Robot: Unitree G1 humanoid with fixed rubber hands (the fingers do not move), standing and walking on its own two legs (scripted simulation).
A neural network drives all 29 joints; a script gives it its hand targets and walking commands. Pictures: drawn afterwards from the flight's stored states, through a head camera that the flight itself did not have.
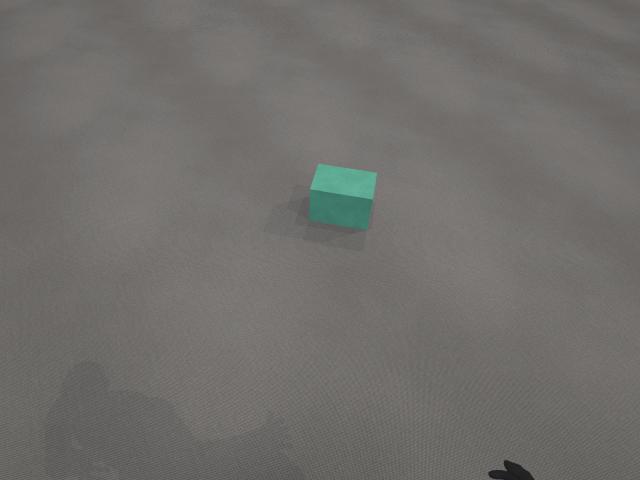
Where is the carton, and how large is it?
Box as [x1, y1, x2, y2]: [309, 164, 376, 229]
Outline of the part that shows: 318,164 310,188 309,219 366,229 376,173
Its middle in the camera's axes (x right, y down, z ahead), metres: +0.11 -0.18 +1.70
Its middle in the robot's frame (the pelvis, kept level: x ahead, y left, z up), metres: +1.31 -0.11 -0.68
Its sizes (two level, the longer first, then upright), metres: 0.260 0.174 0.183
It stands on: the floor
